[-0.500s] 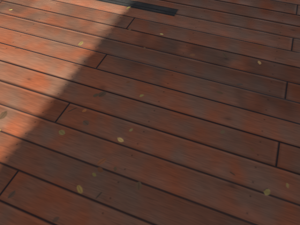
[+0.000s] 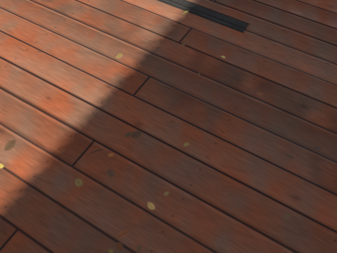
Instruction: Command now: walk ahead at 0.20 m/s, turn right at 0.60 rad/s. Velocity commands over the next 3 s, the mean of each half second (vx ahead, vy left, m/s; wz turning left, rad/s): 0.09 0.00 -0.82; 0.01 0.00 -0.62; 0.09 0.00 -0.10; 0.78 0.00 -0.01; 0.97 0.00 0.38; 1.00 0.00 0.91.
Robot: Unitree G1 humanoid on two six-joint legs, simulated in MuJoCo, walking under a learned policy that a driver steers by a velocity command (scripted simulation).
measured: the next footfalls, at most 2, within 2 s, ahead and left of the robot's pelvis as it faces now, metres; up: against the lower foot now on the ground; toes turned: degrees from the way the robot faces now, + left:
right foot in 0.26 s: +0.17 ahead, -0.14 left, +0.00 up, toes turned -18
left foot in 0.74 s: +0.24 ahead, +0.02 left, +0.00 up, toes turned -46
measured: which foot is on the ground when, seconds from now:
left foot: down 0.00-0.26, up 0.28-0.72, down 0.74-1.00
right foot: up 0.00-0.24, down 0.26-0.74, up 0.76-1.00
